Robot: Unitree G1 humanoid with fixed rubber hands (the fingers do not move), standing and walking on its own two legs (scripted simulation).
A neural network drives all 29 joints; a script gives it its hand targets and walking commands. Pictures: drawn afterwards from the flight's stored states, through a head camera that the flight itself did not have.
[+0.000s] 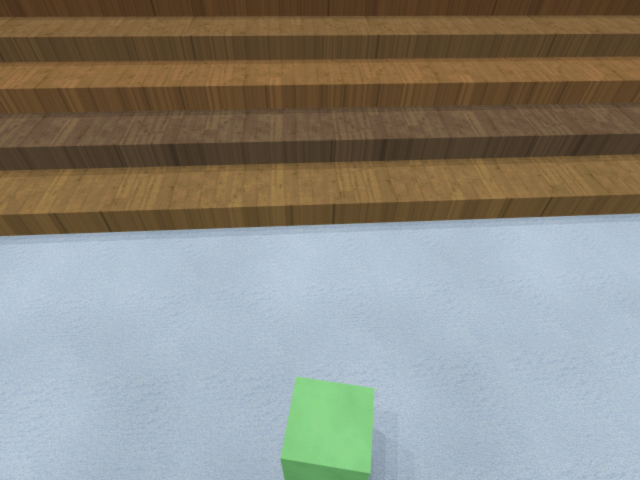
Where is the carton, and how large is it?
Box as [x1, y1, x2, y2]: [280, 377, 374, 479]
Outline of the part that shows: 296,377 280,457 284,479 367,479 370,473 374,388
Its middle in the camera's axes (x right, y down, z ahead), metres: +0.03 +0.52 +1.05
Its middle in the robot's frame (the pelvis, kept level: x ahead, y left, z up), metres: +0.39 -0.03 -0.65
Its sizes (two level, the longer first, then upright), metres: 0.210 0.200 0.250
